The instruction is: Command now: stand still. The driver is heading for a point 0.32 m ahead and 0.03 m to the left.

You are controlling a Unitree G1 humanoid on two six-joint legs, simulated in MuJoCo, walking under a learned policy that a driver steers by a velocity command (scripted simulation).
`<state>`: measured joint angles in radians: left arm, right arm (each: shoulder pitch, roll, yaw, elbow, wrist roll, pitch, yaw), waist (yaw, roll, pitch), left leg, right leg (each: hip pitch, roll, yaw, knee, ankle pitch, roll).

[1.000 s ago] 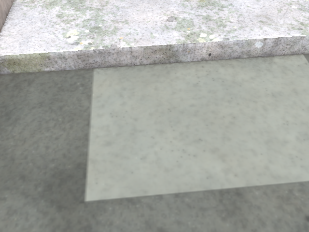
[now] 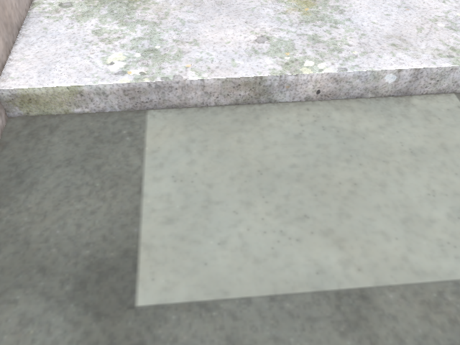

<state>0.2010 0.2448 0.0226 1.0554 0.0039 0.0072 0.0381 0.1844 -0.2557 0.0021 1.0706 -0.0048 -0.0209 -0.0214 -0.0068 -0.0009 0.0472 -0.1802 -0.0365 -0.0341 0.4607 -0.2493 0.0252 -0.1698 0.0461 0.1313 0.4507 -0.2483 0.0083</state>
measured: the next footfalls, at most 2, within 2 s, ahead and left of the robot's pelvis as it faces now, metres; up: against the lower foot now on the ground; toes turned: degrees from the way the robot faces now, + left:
right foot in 0.88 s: +0.09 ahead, -0.14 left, +0.00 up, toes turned -1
left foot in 1.28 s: +0.37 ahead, +0.06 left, +0.00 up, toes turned +3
